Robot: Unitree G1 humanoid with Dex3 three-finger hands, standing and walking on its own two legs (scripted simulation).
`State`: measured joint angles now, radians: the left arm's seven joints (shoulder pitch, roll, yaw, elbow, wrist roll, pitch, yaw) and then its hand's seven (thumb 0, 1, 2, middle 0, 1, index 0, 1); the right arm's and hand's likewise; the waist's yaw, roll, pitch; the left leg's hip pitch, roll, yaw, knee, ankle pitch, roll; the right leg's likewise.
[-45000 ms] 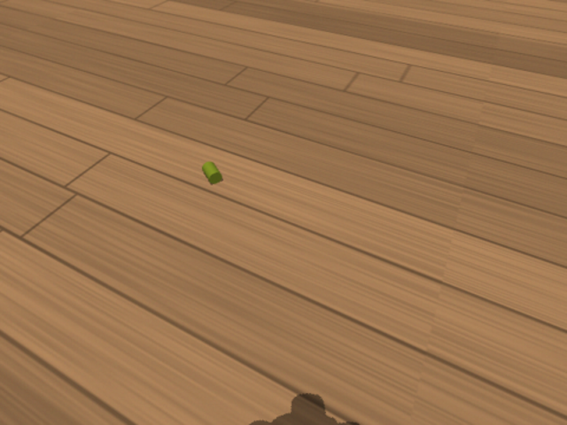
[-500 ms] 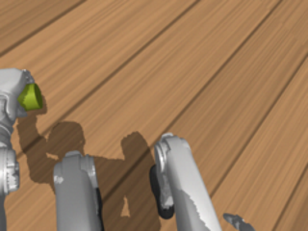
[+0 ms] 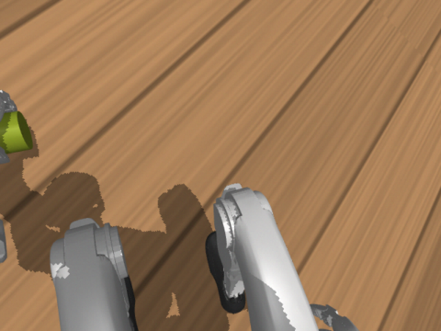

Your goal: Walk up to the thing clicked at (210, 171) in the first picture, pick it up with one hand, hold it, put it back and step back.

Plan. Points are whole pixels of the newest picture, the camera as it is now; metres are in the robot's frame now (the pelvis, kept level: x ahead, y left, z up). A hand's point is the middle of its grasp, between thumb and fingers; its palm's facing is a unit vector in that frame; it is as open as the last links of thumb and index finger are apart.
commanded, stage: lower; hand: left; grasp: from above
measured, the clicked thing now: out of the picture +0.49 +0.31 -0.21
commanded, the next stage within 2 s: rest in 0.26 s
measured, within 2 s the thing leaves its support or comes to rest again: neither
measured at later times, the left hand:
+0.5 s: hand (6, 142) +0.49 +0.30 -0.23, palm faces -0.47 -0.07 -0.88, open 9.5 cm
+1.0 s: hand (14, 144) +0.49 +0.30 -0.27, palm faces -0.46 -0.09 -0.88, open 9.5 cm
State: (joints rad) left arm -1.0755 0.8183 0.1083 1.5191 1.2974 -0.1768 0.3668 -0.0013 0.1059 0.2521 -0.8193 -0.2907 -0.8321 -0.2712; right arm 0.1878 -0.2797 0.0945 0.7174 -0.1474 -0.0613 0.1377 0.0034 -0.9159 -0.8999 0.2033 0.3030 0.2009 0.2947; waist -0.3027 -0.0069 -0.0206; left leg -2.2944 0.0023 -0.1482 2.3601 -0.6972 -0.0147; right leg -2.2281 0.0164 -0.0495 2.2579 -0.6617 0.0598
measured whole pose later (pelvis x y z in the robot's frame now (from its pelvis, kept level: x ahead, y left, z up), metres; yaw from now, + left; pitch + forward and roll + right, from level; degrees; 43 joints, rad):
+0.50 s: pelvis +0.00 +0.00 -0.03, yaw -2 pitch +34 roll -11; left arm -1.07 0.89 0.13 1.54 1.32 -0.20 0.42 0.00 0.13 0.19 -0.85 -0.23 -0.86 -0.21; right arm 0.16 -0.30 0.14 0.70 -0.17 -0.07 0.16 0.00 -0.91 -0.90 0.20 0.30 0.20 0.29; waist -0.33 -0.05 0.06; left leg -2.36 0.00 -0.19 2.47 -0.71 -0.01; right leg -2.28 0.03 -0.08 2.33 -0.67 0.07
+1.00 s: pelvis +0.00 +0.01 -0.04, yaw -5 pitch +31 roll -13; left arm -1.09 1.00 0.16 1.62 1.34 -0.22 0.48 0.00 0.15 0.16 -0.86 -0.21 -0.86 -0.19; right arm 0.15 -0.33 0.22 0.66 -0.21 -0.12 0.18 0.00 -0.90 -0.89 0.20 0.30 0.20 0.30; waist -0.37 -0.09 0.13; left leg -2.37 0.00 -0.24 2.52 -0.71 -0.02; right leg -2.27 0.04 -0.12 2.35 -0.65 0.07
